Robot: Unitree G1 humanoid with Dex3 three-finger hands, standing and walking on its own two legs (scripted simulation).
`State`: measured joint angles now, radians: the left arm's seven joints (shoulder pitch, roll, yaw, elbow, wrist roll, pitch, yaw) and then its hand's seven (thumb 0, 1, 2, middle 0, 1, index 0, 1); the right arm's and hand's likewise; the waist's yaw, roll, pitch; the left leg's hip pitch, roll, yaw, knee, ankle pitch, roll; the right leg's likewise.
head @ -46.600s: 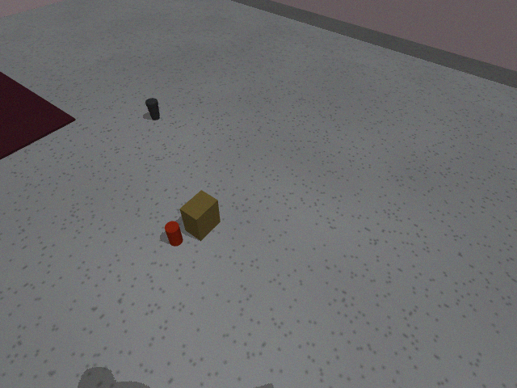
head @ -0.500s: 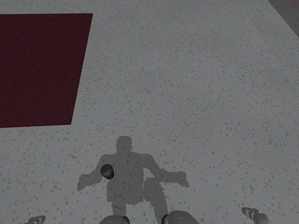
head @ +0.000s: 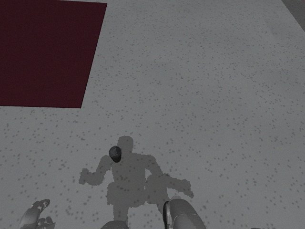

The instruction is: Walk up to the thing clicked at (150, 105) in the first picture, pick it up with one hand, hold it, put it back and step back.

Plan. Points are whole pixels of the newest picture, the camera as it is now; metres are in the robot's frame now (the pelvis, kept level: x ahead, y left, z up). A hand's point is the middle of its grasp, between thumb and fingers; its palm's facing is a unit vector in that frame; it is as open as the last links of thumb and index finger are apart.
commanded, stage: step back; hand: left
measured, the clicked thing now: (116, 155) +0.54 +0.18 -0.69
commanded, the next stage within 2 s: none
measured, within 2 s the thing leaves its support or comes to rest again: neither
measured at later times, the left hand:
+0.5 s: hand out of the picture +0.00 +0.26 -0.12, palm faces -0.08 -0.91 -0.41, open 7.4 cm
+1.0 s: hand out of the picture -0.16 +0.30 -0.15, palm faces -0.13 -0.92 -0.37, open 7.4 cm
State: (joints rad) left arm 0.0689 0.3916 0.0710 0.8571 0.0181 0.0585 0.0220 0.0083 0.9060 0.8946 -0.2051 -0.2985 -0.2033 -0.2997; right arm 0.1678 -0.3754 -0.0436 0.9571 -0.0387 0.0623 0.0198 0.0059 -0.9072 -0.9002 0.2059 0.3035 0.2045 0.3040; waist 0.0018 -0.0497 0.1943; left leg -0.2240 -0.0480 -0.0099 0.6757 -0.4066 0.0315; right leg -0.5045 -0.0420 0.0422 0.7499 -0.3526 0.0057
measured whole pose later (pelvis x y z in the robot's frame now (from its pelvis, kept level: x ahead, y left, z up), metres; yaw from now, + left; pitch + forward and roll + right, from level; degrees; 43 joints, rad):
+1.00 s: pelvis -0.27 +0.04 +0.01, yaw -8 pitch -1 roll -1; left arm 0.20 0.42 0.09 0.82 0.02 0.08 0.00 0.01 0.91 0.89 -0.20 -0.30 -0.20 -0.30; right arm 0.14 -0.36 -0.05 0.82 -0.03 0.02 -0.02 0.01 -0.90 -0.90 0.21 0.30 0.21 0.30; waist 0.02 -0.06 0.18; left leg -0.37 0.04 0.01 0.56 -0.16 0.01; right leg -0.35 0.07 0.17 1.07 -0.49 0.04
